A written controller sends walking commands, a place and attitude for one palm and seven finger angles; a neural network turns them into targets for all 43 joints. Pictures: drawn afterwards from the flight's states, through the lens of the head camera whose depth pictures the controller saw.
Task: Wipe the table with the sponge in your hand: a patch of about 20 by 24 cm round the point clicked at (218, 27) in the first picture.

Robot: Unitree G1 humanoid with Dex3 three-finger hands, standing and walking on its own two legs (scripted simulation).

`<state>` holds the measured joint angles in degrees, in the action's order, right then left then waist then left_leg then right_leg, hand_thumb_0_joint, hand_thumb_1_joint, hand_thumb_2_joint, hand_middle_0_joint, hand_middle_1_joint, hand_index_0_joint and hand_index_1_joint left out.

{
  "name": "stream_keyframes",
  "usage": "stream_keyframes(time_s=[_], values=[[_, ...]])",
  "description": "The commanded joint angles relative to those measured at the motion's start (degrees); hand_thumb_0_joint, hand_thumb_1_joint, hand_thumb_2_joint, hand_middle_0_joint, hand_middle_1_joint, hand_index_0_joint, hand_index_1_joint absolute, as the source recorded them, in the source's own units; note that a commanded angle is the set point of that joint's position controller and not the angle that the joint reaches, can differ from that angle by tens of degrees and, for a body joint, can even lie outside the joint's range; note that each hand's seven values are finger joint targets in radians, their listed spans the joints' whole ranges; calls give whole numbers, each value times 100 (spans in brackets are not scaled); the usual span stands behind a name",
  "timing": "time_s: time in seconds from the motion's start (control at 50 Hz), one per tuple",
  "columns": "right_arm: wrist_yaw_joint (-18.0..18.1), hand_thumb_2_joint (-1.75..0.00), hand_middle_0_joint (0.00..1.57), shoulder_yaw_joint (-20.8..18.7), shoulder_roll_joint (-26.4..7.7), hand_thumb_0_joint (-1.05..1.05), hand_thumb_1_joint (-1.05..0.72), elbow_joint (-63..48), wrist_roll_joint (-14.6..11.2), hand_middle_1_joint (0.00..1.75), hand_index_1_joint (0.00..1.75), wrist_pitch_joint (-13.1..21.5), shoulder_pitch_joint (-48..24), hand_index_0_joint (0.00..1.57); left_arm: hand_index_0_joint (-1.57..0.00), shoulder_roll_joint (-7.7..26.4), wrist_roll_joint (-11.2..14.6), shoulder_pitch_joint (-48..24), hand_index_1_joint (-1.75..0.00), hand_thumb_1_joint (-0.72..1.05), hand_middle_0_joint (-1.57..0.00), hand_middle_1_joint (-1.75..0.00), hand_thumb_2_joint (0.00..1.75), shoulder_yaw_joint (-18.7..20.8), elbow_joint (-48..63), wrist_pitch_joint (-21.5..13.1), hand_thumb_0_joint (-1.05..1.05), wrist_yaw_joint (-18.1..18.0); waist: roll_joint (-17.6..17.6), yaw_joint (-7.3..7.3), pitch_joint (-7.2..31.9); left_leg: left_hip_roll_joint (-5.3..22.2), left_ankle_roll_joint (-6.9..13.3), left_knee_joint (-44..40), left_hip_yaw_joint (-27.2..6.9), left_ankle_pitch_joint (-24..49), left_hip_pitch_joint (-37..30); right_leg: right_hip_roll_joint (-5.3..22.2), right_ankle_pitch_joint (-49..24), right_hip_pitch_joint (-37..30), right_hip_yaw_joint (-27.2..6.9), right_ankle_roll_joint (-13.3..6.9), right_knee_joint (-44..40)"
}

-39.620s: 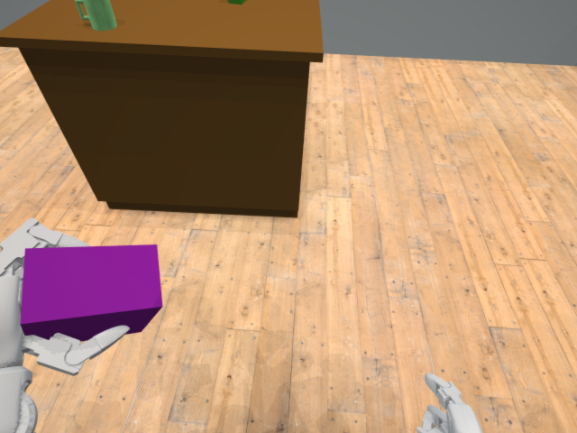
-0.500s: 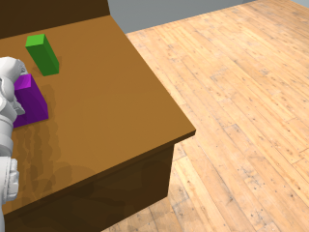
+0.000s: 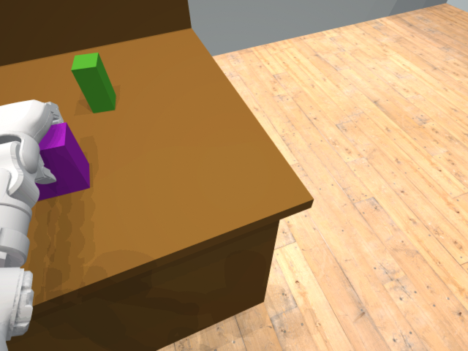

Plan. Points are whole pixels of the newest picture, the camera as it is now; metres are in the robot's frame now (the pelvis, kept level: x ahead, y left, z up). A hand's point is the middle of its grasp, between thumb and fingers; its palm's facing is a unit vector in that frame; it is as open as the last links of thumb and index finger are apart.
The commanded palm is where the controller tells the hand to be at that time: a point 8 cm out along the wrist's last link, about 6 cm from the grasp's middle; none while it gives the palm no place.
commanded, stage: wipe back along the first lane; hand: left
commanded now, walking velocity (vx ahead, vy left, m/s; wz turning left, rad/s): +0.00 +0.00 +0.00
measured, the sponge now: (46, 170) +0.40 +0.36 +0.09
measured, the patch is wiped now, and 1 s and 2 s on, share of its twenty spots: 1.00 1.00 1.00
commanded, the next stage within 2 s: lift the sponge slowly off the table in 1.28 s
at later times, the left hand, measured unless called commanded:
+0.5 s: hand (36, 165) +0.37 +0.34 +0.14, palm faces -0.03 +0.01 -1.00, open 10.5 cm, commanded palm +0.34 +0.32 +0.15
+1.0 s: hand (35, 185) +0.33 +0.32 +0.14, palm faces +0.04 -0.01 -1.00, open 10.5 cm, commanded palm +0.29 +0.30 +0.16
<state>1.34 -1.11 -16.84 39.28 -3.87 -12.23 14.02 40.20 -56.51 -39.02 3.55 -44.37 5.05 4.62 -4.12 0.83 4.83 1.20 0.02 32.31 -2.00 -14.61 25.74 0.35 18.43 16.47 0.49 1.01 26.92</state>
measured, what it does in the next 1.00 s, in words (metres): stands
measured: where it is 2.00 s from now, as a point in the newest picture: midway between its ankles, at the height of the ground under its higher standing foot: outside the picture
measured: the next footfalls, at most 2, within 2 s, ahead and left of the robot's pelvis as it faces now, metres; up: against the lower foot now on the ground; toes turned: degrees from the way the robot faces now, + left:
none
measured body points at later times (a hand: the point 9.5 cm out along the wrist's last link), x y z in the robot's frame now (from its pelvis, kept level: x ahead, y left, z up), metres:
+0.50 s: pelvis -0.01 +0.00 +0.00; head +0.01 -0.02 +0.45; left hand +0.37 +0.33 +0.19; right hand +0.11 -0.26 -0.13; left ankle +0.01 +0.12 -0.73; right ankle -0.06 -0.14 -0.73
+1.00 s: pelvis +0.01 +0.00 +0.00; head +0.01 -0.04 +0.45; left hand +0.32 +0.31 +0.19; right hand +0.19 -0.24 -0.11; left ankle +0.01 +0.12 -0.73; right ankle -0.06 -0.14 -0.73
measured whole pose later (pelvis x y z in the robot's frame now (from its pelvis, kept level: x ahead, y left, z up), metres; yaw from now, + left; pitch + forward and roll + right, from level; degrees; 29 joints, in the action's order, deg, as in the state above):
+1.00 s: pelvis +0.01 +0.00 +0.00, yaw +0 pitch +4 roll -1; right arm -0.1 0.5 -17.3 35.3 -4.4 -10.4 7.5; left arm 35.1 -51.1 -13.8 2.3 -11.3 16.5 4.8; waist -6.1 -2.6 4.5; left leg 0.7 -0.2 32.0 -2.0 -15.8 19.8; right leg 0.9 20.1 10.8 0.5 1.0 27.4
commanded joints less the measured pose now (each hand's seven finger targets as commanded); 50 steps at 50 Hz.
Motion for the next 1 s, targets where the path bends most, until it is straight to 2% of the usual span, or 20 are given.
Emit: stream_keyframes(time_s=[0.0,0.04,0.06,0.14,0.18,0.22,0.26,0.32,0.36,0.4,0.44,0.46,0.56,0.62,0.66,0.68,0.76,0.84,0.86,0.98], values=[[79,-90,20,-264,-956,0,-90,-629,-6,30,30,137,-159,20,-120,1692,-154,-1437,-160,10,-120,-160,130,328,601,165,0,-17,125,4,1493,-293,347,-125,173,2030,-1504,-395,-2159,-83,249,-457,-210],[76,-90,20,-242,-938,0,-90,-671,-18,30,30,141,-198,20,-120,1595,-166,-1302,-160,10,-120,-160,130,263,541,212,0,6,241,-5,1281,-306,338,-192,171,1745,-1344,-396,-1949,-72,269,-449,-264],[75,-90,20,-230,-913,0,-90,-704,-27,30,30,163,-272,20,-120,1525,-127,-1350,-160,10,-120,-160,130,243,713,168,0,49,53,-46,1353,-284,332,-241,145,1821,-1403,-378,-1942,-99,253,-480,-260],[82,-90,20,-222,-920,0,-90,-742,-35,30,30,168,-287,20,-120,1324,-173,-1174,-160,10,-120,-160,130,38,603,242,0,60,204,7,1070,-286,330,-277,132,1371,-1327,-402,-1473,115,271,-458,-325],[74,-90,20,-237,-900,0,-90,-768,-31,30,30,195,-317,20,-120,1112,-135,-1034,-160,10,-120,-160,130,-87,743,225,0,82,66,-13,1105,-266,325,-285,105,1375,-1455,-407,-1386,163,280,-474,-301],[66,-90,20,-234,-901,0,-90,-813,-33,30,30,199,-324,20,-120,1239,-110,-749,-160,10,-120,-160,130,70,756,249,0,57,179,-67,1154,-282,327,-258,131,1375,-1381,-410,-1473,50,265,-468,-310],[69,-90,20,-210,-872,0,-90,-859,-55,30,30,210,-404,20,-120,1110,-6,-669,-160,10,-120,-160,130,37,855,241,0,91,206,-98,1098,-279,317,-321,113,1317,-1311,-391,-1461,-4,251,-476,-336],[53,-90,20,-210,-894,0,-90,-854,-62,30,30,206,-433,20,-120,924,-2,-615,-160,10,-120,-160,130,-151,878,345,0,77,273,-42,896,-273,306,-326,115,1112,-1282,-416,-1252,175,295,-449,-337],[47,-90,20,-208,-860,0,-90,-927,-57,30,30,235,-508,20,-120,837,38,-492,-160,10,-120,-160,130,-141,1161,354,0,89,140,-112,1045,-271,311,-331,102,1303,-1363,-403,-1405,47,268,-481,-322],[32,-90,20,-204,-860,0,-90,-919,-70,30,30,233,-520,20,-120,616,60,-227,-160,10,-120,-160,130,-320,1107,458,0,66,264,-74,940,-273,304,-300,130,1219,-1360,-420,-1349,110,307,-450,-300],[43,-90,20,-193,-876,0,-90,-894,-79,30,30,245,-545,20,-120,640,104,-162,-160,10,-120,-160,130,-293,1054,552,0,79,398,-51,770,-284,302,-310,148,1046,-1266,-415,-1270,140,292,-432,-356],[41,-90,20,-174,-870,0,-90,-909,-80,30,30,256,-598,20,-120,645,127,-237,-160,10,-120,-160,130,-263,1198,549,0,112,230,-93,821,-270,295,-349,113,1142,-1286,-404,-1331,107,284,-467,-341],[33,-90,20,-154,-839,0,-90,-999,-76,30,30,298,-750,20,-120,623,269,260,-160,10,-120,-160,130,-168,1596,660,0,162,346,-175,967,-294,312,-283,153,1361,-1346,-387,-1701,-157,268,-443,-296],[18,-90,20,-152,-840,0,-90,-1022,-87,30,30,308,-763,20,-120,521,320,533,-160,10,-120,-160,130,-236,1752,758,0,195,535,-140,905,-306,312,-245,183,1429,-1376,-396,-1813,-182,307,-397,-275],[-9,-90,20,-130,-807,0,-90,-1105,-84,30,30,332,-902,20,-120,437,391,697,-160,10,-120,-160,130,-215,2123,774,0,238,356,-215,934,-310,318,-250,172,1600,-1404,-378,-2012,-289,280,-422,-260],[-18,-90,20,-128,-807,0,-90,-1084,-82,30,30,336,-884,20,-120,344,405,823,-160,10,-120,-160,130,-310,2136,809,0,239,433,-172,883,-303,323,-220,190,1672,-1466,-391,-2090,-282,314,-402,-220],[-61,-90,20,-113,-768,0,-90,-1197,-69,30,30,375,-1080,20,-120,374,530,1433,-160,10,-120,-160,130,-75,2729,871,0,261,469,-316,1035,-318,324,-155,202,2007,-1492,-367,-2538,-540,278,-399,-168],[-78,-90,20,-94,-758,0,-90,-1217,-72,30,30,372,-1176,20,-120,321,621,1744,-160,10,-120,-160,130,-87,3103,1082,0,255,598,-288,839,-326,303,-143,257,2026,-1443,-353,-2710,-566,317,-341,-144],[-81,-90,20,-85,-766,0,-90,-1223,-56,30,30,382,-1247,20,-120,467,643,1753,-160,10,-120,-160,130,101,3197,1111,0,267,590,-355,848,-323,308,-153,237,2099,-1422,-348,-2796,-633,296,-365,-138],[-132,-90,20,-64,-680,0,-90,-1316,-55,30,30,451,-1417,20,-120,210,730,2718,-160,10,-120,-160,130,58,3888,1271,0,233,583,-423,940,-317,284,-79,253,2387,-1512,-330,-3050,-798,322,-322,-17]])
